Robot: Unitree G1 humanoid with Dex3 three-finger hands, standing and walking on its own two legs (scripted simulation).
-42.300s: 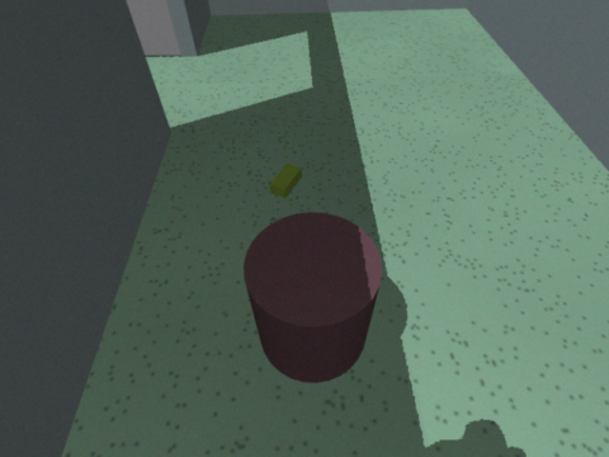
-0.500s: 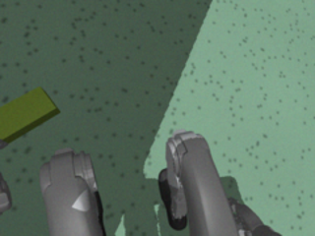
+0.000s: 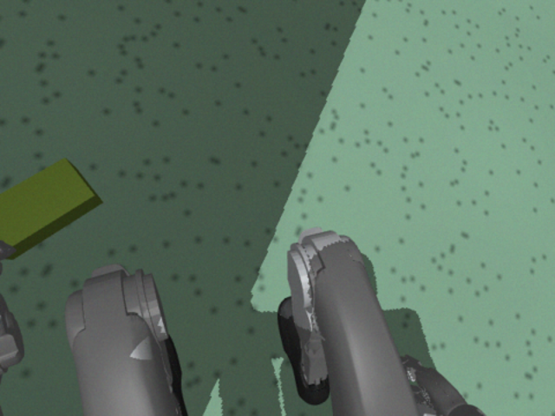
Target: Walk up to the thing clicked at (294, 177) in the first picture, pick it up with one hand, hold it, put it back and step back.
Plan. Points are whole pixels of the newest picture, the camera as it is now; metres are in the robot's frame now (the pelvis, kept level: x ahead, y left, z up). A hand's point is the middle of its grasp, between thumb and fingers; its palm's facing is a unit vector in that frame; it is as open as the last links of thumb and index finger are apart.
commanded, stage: rise first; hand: left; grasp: from above
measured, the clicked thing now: (38, 208) +0.44 +0.34 -0.29
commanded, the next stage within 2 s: approach in 0.78 s
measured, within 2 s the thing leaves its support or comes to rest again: neither
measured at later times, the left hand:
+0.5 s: hand out of the picture +0.39 +0.38 -0.17, palm faces -0.31 -0.26 -0.91, open 14.3 cm
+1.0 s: hand out of the picture +0.40 +0.37 -0.17, palm faces -0.32 -0.26 -0.91, open 14.3 cm
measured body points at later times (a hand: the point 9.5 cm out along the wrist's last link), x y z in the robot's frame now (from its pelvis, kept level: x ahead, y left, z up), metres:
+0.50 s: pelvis +0.00 +0.00 +0.00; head +0.23 +0.08 +0.38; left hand +0.41 +0.39 -0.12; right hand +0.08 -0.26 -0.11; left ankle +0.07 +0.14 -0.28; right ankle +0.09 -0.12 -0.28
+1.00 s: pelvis +0.00 +0.00 +0.00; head +0.23 +0.07 +0.38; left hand +0.41 +0.38 -0.12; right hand +0.07 -0.26 -0.11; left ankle +0.07 +0.14 -0.28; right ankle +0.09 -0.12 -0.28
